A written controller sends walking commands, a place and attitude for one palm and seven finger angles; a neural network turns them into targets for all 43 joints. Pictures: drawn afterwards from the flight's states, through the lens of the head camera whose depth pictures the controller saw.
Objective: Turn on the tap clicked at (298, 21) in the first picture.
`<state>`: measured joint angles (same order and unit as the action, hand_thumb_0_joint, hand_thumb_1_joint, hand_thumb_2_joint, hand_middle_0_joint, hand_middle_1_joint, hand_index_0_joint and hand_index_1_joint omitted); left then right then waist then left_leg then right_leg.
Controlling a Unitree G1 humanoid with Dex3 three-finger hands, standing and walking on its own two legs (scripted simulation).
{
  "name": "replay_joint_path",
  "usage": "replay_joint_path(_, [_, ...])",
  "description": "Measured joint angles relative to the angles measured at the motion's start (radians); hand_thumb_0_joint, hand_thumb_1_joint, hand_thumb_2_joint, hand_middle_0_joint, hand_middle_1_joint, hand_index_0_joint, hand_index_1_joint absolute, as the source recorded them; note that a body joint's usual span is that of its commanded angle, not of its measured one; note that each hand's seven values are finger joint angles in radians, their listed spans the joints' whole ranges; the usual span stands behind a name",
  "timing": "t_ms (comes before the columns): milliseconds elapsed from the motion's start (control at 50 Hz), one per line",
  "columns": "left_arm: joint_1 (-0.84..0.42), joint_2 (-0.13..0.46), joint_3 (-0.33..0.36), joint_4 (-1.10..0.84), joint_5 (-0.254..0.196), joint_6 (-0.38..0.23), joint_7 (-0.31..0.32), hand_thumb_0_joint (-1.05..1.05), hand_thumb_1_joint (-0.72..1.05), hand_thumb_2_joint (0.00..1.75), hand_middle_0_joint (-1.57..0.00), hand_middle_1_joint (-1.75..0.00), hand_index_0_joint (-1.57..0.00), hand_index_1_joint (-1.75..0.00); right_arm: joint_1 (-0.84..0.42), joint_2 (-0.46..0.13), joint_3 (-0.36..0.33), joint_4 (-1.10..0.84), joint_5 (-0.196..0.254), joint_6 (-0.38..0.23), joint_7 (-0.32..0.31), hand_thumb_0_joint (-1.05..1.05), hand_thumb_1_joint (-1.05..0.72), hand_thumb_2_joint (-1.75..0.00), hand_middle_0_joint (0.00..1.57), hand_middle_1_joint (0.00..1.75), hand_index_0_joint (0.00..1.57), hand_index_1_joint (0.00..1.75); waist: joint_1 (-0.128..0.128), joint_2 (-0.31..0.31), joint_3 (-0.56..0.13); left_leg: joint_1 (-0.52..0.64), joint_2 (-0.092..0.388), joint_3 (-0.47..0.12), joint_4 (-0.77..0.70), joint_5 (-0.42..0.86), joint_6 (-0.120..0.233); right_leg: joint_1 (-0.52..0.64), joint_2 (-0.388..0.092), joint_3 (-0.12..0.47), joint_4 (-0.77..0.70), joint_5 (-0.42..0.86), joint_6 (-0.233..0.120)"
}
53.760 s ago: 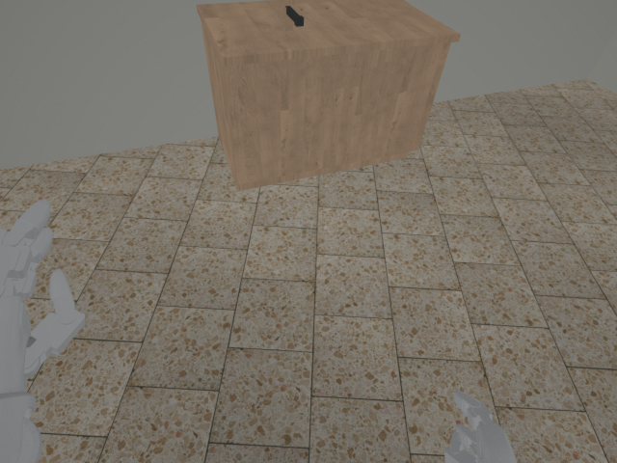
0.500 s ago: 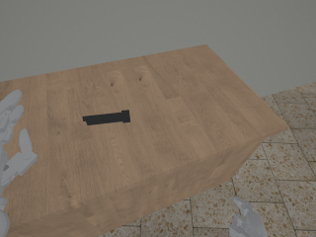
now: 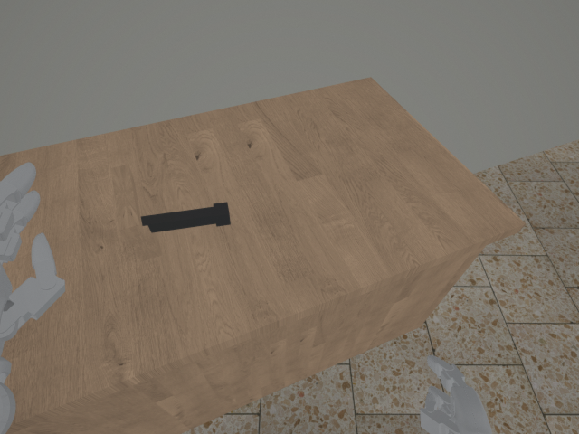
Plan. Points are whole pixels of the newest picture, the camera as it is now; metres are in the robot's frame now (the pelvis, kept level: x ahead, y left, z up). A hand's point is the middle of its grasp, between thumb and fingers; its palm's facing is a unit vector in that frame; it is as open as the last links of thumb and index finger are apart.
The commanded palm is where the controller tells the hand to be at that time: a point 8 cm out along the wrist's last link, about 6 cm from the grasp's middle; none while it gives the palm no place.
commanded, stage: shuffle to correct the standing spot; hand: left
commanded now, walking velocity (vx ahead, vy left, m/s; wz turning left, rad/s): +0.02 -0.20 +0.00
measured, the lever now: (221, 214) +0.45 +0.14 +0.01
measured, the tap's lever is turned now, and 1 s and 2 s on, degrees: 79 79 79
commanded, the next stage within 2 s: none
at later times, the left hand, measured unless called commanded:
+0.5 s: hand (47, 299) +0.21 +0.24 +0.17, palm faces +0.35 -0.84 -0.40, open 7.5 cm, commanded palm +0.15 +0.28 +0.18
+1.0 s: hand (57, 303) +0.21 +0.24 +0.16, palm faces +0.33 -0.85 -0.42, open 7.4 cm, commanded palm +0.15 +0.28 +0.18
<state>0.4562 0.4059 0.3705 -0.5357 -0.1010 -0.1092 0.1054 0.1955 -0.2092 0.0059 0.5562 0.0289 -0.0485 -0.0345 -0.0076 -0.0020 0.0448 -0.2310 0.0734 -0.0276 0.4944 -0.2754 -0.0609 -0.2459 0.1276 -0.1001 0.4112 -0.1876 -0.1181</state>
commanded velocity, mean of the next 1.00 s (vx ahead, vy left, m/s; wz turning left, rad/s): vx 0.01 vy -0.20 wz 0.02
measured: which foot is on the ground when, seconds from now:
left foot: down 0.00-1.00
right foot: down 0.00-1.00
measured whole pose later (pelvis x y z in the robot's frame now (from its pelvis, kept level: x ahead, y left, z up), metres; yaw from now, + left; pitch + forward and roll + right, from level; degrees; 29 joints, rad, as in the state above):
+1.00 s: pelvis -0.01 +0.00 +0.00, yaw +0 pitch +0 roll +0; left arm 0.50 0.40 0.36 -0.51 -0.11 -0.09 0.10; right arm 0.21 -0.22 0.01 0.56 0.04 -0.04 -0.03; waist -0.01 0.02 0.02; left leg -0.25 0.08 -0.03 0.51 -0.28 -0.03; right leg -0.25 0.13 -0.11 0.41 -0.18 -0.14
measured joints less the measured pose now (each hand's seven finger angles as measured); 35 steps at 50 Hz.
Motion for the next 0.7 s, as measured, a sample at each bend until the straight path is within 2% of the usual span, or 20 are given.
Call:
replay_joint_path(80, [0.021,0.007,0.004,0.005,-0.005,0.000,-0.007,0.01,0.89,0.90,-0.21,-0.30,-0.21,-0.31,-0.007,-0.003,-0.005,-0.009,0.005,0.003,0.004,0.01,-0.91,-0.90,0.20,0.30,0.20,0.30,-0.010,0.011,-0.002,-0.005,0.003,0.001,0.016,-0.011,0.008,-0.001,0.004,0.000,0.006,-0.003,-0.018])
replay_joint_path(180, [0.049,0.006,-0.002,0.005,-0.013,0.005,-0.010,0.01,0.89,0.90,-0.21,-0.30,-0.21,-0.31,-0.005,-0.006,-0.006,-0.004,0.008,0.009,0.003,0.01,-0.91,-0.90,0.20,0.30,0.20,0.30,-0.010,0.009,-0.008,-0.009,0.005,0.002,0.031,-0.022,0.029,-0.001,0.007,0.000,0.011,-0.007,-0.024])
replay_joint_path(300, [0.041,0.000,-0.007,0.002,-0.011,0.005,0.001,0.01,0.88,0.90,-0.21,-0.30,-0.21,-0.31,0.007,-0.005,0.002,0.011,0.003,0.011,-0.004,0.01,-0.91,-0.90,0.20,0.30,0.20,0.30,-0.005,-0.005,-0.012,0.011,0.000,-0.010,-0.001,-0.004,0.014,0.019,0.001,-0.010,-0.009,-0.003,0.004])
replay_joint_path(400, [0.028,-0.004,-0.004,0.001,-0.006,0.005,0.003,0.01,0.89,0.90,-0.21,-0.30,-0.21,-0.31,0.003,-0.003,0.001,0.007,0.000,0.009,-0.003,0.01,-0.91,-0.90,0.20,0.30,0.20,0.30,0.004,0.001,-0.011,0.021,-0.001,-0.011,-0.012,0.006,0.000,0.027,-0.002,-0.011,-0.016,0.002,0.009])
replay_joint_path(620, [0.026,-0.015,-0.020,0.032,-0.009,0.018,-0.004,0.01,0.89,0.90,-0.21,-0.30,-0.21,-0.31,-0.005,0.005,0.009,-0.001,0.007,0.008,0.002,0.01,-0.91,-0.90,0.20,0.30,0.20,0.30,0.008,0.010,-0.018,-0.003,-0.001,-0.007,0.007,0.003,0.024,0.012,0.000,-0.009,-0.018,0.016,-0.006])
replay_joint_path(700, [0.018,-0.017,-0.025,0.017,-0.008,0.015,0.001,0.02,0.89,0.90,-0.21,-0.30,-0.21,-0.31,0.003,0.005,0.013,0.005,0.004,0.007,0.001,0.01,-0.91,-0.90,0.20,0.30,0.20,0.30,0.009,-0.001,-0.016,-0.003,0.000,-0.009,-0.002,0.011,0.015,0.009,-0.001,-0.010,-0.021,0.018,0.003])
